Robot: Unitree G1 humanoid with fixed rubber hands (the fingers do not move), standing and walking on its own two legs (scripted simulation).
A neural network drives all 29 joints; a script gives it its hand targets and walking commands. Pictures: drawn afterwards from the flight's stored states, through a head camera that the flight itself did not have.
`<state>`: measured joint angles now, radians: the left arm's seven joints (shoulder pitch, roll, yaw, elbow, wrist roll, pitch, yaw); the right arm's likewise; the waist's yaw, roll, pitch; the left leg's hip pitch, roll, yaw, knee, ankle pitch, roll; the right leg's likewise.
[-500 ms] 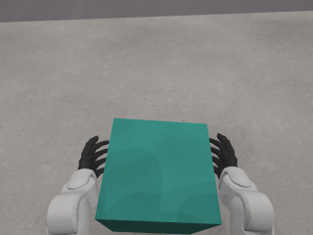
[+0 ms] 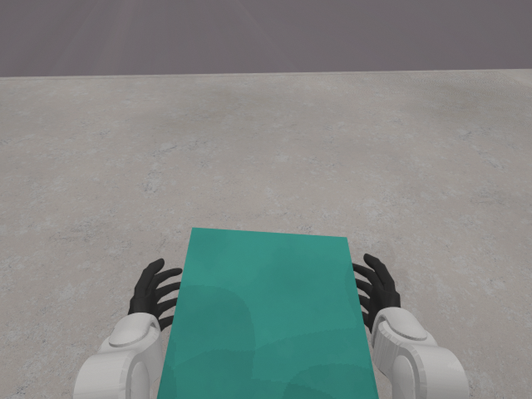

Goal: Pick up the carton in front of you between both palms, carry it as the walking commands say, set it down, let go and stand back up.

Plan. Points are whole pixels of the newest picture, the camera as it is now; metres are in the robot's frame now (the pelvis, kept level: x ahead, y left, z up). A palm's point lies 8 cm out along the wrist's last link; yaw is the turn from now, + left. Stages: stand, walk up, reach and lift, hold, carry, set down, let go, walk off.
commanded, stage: carry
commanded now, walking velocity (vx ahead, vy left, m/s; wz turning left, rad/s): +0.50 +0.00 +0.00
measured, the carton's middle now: (261, 341) +0.23 +0.00 +0.02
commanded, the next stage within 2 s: none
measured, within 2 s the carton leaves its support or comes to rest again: neither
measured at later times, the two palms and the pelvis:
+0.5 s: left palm (189, 172) +0.55 +0.15 +0.09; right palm (335, 170) +0.56 -0.15 +0.09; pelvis +0.33 -0.01 -0.01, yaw +1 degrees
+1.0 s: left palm (201, 149) +0.69 +0.14 +0.06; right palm (324, 150) +0.69 -0.16 +0.06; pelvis +0.44 +0.00 -0.01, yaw -1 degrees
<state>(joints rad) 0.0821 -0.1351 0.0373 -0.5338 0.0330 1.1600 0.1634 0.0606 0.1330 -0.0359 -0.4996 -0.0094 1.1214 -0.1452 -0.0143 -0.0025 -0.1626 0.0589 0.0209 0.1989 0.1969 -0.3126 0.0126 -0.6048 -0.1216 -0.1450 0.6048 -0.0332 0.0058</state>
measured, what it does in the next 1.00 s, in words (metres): walks ahead: right foot, then left foot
